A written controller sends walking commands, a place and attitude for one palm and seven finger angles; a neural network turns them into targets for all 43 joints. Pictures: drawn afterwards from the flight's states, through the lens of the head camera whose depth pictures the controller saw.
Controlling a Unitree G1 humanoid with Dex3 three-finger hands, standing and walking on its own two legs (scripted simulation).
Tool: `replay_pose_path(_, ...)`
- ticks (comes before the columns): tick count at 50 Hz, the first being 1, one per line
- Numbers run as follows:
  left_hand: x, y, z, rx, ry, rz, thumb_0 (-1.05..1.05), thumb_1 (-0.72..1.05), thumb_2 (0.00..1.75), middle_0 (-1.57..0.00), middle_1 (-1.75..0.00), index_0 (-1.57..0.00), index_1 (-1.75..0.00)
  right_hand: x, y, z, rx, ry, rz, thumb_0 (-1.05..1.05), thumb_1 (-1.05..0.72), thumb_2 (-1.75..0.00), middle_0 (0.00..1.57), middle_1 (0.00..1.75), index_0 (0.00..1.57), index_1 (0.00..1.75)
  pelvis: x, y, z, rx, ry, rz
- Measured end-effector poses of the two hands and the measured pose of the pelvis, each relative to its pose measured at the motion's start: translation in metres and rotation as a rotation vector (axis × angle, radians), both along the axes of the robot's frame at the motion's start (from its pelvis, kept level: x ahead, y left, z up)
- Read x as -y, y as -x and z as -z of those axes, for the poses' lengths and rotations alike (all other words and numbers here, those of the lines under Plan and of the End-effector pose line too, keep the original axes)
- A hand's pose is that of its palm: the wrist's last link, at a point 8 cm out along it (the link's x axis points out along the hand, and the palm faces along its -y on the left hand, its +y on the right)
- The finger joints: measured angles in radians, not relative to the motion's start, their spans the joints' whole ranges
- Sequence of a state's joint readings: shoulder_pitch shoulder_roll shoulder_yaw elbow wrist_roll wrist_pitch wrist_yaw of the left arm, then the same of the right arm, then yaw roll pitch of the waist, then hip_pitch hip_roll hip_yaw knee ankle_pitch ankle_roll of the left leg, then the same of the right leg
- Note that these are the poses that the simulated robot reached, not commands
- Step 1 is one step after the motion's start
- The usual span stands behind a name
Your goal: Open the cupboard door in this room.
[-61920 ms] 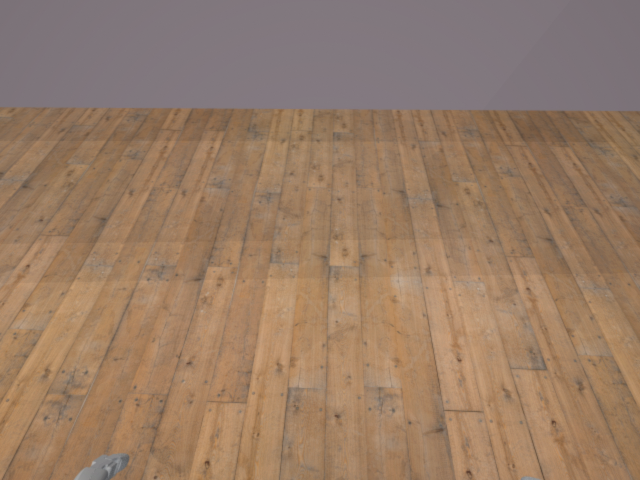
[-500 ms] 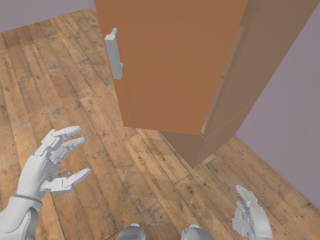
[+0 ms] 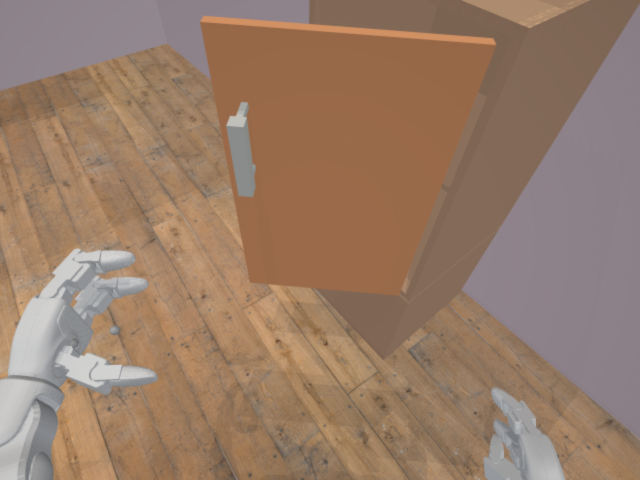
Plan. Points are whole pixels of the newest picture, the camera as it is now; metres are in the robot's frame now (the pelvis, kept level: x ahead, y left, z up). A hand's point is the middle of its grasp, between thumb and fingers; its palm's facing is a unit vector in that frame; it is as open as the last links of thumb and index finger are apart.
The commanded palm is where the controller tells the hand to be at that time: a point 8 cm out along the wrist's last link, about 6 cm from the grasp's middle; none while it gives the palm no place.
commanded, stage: raise the hand with hooked fingers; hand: left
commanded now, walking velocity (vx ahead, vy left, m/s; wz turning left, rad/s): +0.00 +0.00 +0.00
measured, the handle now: (245, 150) +0.55 +0.16 +0.10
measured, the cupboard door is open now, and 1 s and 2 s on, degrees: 46 46 46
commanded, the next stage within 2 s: move the hooked fingers beside the handle in 0.92 s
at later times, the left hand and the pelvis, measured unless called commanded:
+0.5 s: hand (85, 270) +0.30 +0.28 +0.12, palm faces +0.02 -1.00 -0.05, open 14.0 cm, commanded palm +0.26 +0.32 +0.12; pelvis +0.00 +0.00 +0.02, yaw +0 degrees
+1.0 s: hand (115, 279) +0.29 +0.24 +0.12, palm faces +0.04 -1.00 -0.04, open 14.0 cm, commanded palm +0.26 +0.29 +0.12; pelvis +0.00 -0.03 +0.02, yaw +0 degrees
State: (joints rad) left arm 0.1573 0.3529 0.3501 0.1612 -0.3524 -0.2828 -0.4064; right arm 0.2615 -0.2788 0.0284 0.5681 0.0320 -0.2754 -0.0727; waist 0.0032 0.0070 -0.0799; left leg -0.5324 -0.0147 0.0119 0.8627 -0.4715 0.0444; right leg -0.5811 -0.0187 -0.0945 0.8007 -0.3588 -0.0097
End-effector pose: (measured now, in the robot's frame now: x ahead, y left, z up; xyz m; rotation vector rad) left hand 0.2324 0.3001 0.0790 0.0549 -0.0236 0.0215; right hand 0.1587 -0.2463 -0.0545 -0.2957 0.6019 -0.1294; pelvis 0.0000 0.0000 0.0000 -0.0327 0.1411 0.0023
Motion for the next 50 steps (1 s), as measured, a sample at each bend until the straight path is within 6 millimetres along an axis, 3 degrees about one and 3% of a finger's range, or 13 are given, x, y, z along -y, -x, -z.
replay_pose_path(7, -0.018, -0.012, -0.013, -0.028, 0.015, -0.015, -0.01, -0.42, 0.33, -0.30, -1.15, -0.29, -1.15, -0.025, -0.016, -0.005, 0.027, -0.045, -0.050, 0.02, -0.90, -0.90, 0.20, 0.30, 0.21, 0.30, -0.005, 0.000, -0.006, 0.023, 0.004, -0.010)
replay_pose_path(14, -0.025, -0.021, -0.027, -0.030, 0.002, -0.010, -0.01, -0.48, 0.31, -0.30, -1.19, -0.30, -1.19, -0.032, -0.009, -0.003, -0.011, -0.058, -0.058, 0.01, -0.90, -0.90, 0.21, 0.30, 0.21, 0.30, -0.006, -0.001, -0.011, 0.039, 0.001, -0.007)
replay_pose_path(22, -0.035, -0.038, -0.046, -0.016, 0.007, -0.019, -0.01, -0.50, 0.30, -0.30, -1.20, -0.30, -1.20, -0.017, 0.010, 0.003, -0.079, -0.043, -0.021, 0.02, -0.90, -0.90, 0.21, 0.30, 0.21, 0.30, -0.001, -0.001, -0.016, 0.050, -0.003, -0.008)
replay_pose_path(30, -0.020, -0.046, -0.043, -0.042, 0.022, 0.014, -0.01, -0.50, 0.30, -0.30, -1.20, -0.30, -1.20, 0.006, 0.022, 0.001, -0.092, -0.029, 0.022, 0.02, -0.90, -0.90, 0.21, 0.30, 0.21, 0.30, 0.006, -0.002, -0.019, 0.044, -0.013, 0.007)
replay_pose_path(38, -0.009, -0.040, -0.040, -0.029, 0.019, -0.023, -0.01, -0.50, 0.30, -0.30, -1.20, -0.30, -1.20, 0.018, 0.020, 0.000, -0.084, -0.025, 0.025, 0.02, -0.90, -0.90, 0.20, 0.30, 0.21, 0.30, 0.016, -0.001, -0.019, 0.049, -0.019, 0.007)
replay_pose_path(50, 0.003, -0.036, -0.043, -0.027, 0.015, -0.021, -0.01, -0.50, 0.30, -0.30, -1.20, -0.30, -1.20, 0.022, 0.011, 0.002, -0.049, -0.051, 0.020, 0.02, -0.90, -0.90, 0.20, 0.30, 0.21, 0.30, 0.026, 0.001, -0.019, 0.054, -0.025, 0.005)
